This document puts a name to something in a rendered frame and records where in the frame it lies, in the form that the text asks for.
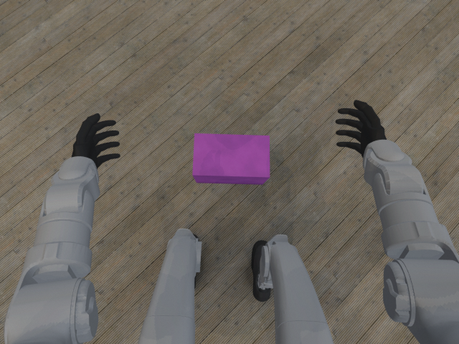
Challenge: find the robot left thigh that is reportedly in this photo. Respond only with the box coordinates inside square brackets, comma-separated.
[138, 236, 202, 344]

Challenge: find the robot right forearm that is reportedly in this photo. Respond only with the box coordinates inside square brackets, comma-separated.
[363, 140, 459, 264]

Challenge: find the right robot upper arm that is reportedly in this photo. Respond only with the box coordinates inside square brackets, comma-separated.
[383, 259, 459, 344]

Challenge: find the robot right hand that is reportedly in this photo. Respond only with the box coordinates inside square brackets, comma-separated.
[336, 100, 386, 157]

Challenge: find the left robot upper arm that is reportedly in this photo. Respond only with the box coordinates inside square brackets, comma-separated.
[7, 277, 98, 344]

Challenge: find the robot left hand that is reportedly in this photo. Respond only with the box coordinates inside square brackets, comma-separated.
[72, 113, 120, 169]

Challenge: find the carton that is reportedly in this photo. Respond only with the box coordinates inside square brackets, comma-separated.
[192, 133, 270, 185]

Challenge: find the robot left forearm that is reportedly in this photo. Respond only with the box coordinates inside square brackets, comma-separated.
[4, 156, 100, 344]

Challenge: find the right robot foot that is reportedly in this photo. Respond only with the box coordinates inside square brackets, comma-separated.
[251, 240, 271, 302]

